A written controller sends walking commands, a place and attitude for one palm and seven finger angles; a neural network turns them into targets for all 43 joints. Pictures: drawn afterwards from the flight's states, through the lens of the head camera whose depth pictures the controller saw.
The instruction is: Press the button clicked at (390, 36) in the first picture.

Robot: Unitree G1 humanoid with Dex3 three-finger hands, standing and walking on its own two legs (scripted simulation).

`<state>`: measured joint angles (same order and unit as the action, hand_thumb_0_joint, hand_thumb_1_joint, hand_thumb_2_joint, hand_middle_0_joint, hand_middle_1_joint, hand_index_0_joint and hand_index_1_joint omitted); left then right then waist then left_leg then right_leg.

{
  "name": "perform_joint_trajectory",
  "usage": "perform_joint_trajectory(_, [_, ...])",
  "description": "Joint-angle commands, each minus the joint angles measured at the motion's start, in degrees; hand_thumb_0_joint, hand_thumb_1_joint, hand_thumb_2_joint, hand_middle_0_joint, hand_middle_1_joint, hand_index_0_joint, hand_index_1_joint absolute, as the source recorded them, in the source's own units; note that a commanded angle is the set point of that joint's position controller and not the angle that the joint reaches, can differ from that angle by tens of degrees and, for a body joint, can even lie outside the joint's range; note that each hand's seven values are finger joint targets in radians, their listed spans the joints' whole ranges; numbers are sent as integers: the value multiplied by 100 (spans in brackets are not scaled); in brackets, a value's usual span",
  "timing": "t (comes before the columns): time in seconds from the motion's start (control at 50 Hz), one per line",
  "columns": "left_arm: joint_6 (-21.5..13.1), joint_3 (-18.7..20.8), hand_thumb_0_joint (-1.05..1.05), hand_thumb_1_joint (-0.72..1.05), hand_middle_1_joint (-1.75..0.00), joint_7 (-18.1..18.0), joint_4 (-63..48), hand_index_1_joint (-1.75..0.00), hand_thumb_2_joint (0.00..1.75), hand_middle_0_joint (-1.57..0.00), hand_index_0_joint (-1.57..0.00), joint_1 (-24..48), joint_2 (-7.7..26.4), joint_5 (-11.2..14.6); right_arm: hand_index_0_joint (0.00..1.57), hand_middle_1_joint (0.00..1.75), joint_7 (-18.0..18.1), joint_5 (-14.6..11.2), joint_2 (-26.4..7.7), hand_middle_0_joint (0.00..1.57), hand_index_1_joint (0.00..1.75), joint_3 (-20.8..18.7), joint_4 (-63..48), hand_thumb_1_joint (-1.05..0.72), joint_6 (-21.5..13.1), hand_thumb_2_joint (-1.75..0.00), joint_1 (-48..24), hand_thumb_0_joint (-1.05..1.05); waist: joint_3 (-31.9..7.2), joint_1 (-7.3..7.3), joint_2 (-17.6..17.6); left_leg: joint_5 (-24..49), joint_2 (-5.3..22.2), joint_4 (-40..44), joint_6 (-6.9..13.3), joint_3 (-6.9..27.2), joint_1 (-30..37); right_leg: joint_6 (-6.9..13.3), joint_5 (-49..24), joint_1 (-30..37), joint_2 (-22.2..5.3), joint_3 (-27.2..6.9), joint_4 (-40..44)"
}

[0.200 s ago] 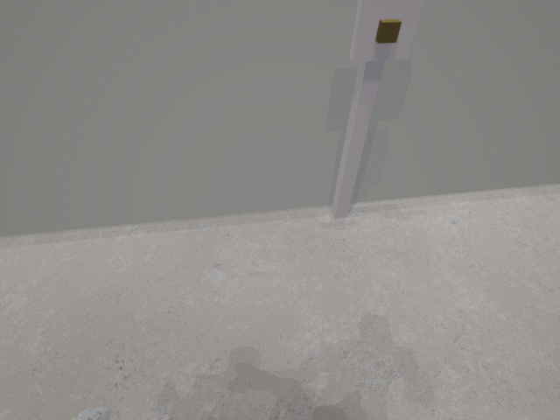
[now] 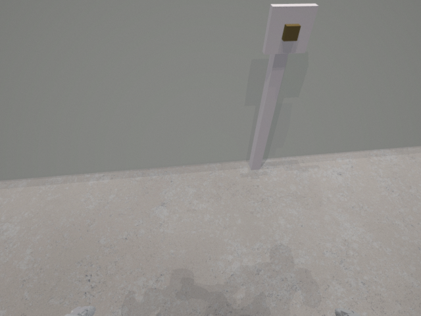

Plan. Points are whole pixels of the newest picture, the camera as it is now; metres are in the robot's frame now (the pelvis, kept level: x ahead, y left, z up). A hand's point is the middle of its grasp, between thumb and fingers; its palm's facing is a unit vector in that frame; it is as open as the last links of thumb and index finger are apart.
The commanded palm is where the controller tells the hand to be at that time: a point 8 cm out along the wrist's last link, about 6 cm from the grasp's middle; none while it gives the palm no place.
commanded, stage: stand and wait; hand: left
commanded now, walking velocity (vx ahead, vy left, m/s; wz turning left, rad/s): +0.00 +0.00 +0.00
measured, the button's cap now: (290, 32) +1.11 -0.25 +0.10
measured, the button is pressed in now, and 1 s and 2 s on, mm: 0 0 0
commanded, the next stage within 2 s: look at it before walking up in 0.74 s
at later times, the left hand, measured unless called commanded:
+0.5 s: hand out of the picture +0.05 +0.24 -0.15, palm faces -0.02 -0.94 -0.34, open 7.4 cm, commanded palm none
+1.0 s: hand out of the picture +0.05 +0.23 -0.15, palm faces -0.03 -0.95 -0.33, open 7.4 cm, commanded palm none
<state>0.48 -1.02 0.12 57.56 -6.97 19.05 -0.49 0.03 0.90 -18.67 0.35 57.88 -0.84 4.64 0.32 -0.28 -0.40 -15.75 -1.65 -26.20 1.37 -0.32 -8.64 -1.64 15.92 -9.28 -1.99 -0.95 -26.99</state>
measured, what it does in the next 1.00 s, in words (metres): stands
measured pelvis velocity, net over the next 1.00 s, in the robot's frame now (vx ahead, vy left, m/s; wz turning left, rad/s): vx -0.02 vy -0.01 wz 0.00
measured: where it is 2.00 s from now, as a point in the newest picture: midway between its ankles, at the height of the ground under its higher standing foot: outside the picture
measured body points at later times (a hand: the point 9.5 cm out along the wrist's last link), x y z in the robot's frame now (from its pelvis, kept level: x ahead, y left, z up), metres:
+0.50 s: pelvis -0.02 -0.01 +0.00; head -0.02 -0.01 +0.45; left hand +0.05 +0.29 -0.13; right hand +0.06 -0.31 -0.13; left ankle -0.02 +0.10 -0.74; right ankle -0.01 -0.14 -0.74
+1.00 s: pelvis -0.02 -0.01 +0.01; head -0.02 -0.01 +0.46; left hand +0.06 +0.28 -0.13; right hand +0.06 -0.31 -0.13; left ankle -0.02 +0.10 -0.74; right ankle -0.01 -0.14 -0.74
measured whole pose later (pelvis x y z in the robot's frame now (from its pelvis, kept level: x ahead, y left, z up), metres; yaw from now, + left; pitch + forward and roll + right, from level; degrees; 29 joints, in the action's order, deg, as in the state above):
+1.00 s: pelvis -0.02 -0.01 +0.01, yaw +0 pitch -2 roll +0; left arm 0.0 -0.6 0.4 62.0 -7.9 19.4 -0.6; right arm -0.2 0.5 -19.4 0.3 64.0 -0.8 6.8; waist 1.8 0.0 -0.3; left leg -11.6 -0.3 -21.7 0.0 0.2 -8.3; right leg -0.4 11.8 -9.0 -0.6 -0.4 -22.5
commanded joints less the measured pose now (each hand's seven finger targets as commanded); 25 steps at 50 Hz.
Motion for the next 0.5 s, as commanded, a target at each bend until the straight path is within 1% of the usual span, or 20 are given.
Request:
perform_joint_trajectory(0.0, [-162, 303, 0, 90, -30, -99, -329, -30, 90, -20, -20, 261, 1209, -18, 20, 30, 88, -9, -1236, 20, 30, -307, -312, -90, -136, -90, -297, 0, -275, 27, 46, 1609, 756, 459, 122, 555, 43, 321, -1372, 56, -467, -341, 384])
perform_joint_trajectory(0.06, [-161, 311, 0, 90, -30, -92, -303, -30, 90, -20, -20, 251, 1193, -16, 20, 30, 88, -14, -1220, 20, 30, -303, -255, -90, -141, -90, -286, 0, -276, 20, 80, 1525, 761, 515, 116, 574, 22, 316, -1302, 102, -467, -344, 434])
perform_joint_trajectory(0.08, [-169, 313, 0, 90, -30, -93, -295, -30, 90, -20, -20, 231, 1197, -19, 20, 30, 86, -18, -1221, 20, 30, -307, -251, -90, -135, -90, -291, 0, -311, 15, 23, 1507, 762, 501, 115, 579, 61, 323, -1295, 93, -464, -362, 456])
perform_joint_trajectory(0.14, [-171, 313, 0, 90, -30, -92, -234, -30, 90, -20, -20, 213, 1188, -12, 20, 30, 89, -21, -1223, 20, 30, -299, -178, -90, -141, -90, -272, 0, -322, 17, 31, 1501, 775, 542, 110, 591, 100, 320, -1310, 134, -484, -375, 505])
perform_joint_trajectory(0.26, [-170, 303, 0, 90, -30, -79, -102, -30, 90, -20, -20, 182, 1202, -8, 20, 30, 82, -33, -1248, 20, 30, -275, -41, -90, -129, -90, -232, 0, -176, 10, 37, 1174, 781, 666, 94, 611, 25, 323, -1057, 99, -492, -423, 658])
perform_joint_trajectory(0.28, [-176, 303, 0, 90, -30, -77, -86, -30, 90, -20, -20, 170, 1217, -7, 20, 30, 79, -39, -1258, 20, 30, -272, -13, -90, -125, -90, -209, 0, -206, 12, 27, 1154, 778, 661, 87, 622, 28, 329, -1034, 114, -490, -432, 671])
perform_joint_trajectory(0.3, [-173, 300, 0, 90, -30, -76, -59, -30, 90, -20, -20, 191, 1226, -8, 20, 30, 78, -39, -1255, 20, 30, -265, 11, -90, -122, -90, -193, 0, -159, 16, -18, 1065, 776, 695, 85, 639, -15, 327, -946, 104, -488, -449, 697])
perform_joint_trajectory(0.32, [-169, 294, 0, 90, -30, -74, -39, -30, 90, -20, -20, 186, 1218, -8, 20, 30, 76, -38, -1267, 20, 30, -266, 28, -90, -123, -90, -184, 0, -136, 19, 31, 1021, 785, 728, 83, 635, -13, 326, -889, 80, -489, -447, 716])
perform_joint_trajectory(0.4, [-173, 287, 0, 90, -30, -69, 29, -30, 90, -20, -20, 156, 1236, -5, 20, 30, 68, -44, -1281, 20, 30, -255, 113, -90, -118, -90, -149, 0, -127, 10, 22, 860, 796, 778, 78, 648, -8, 322, -699, 58, -493, -471, 793])
perform_joint_trajectory(0.46, [-178, 282, 0, 90, -30, -67, 63, -30, 90, -20, -20, 167, 1243, -5, 20, 30, 65, -43, -1292, 20, 30, -247, 176, -90, -118, -90, -123, 0, -91, 12, -42, 855, 793, 791, 68, 646, -31, 329, -683, 33, -496, -509, 828])
perform_joint_trajectory(0.48, [-186, 288, 0, 90, -30, -70, 64, -30, 90, -20, -20, 152, 1246, -10, 20, 30, 61, -50, -1283, 20, 30, -256, 175, -90, -116, -90, -103, 0, -134, 10, -72, 878, 791, 770, 67, 659, -14, 335, -693, 50, -504, -507, 835])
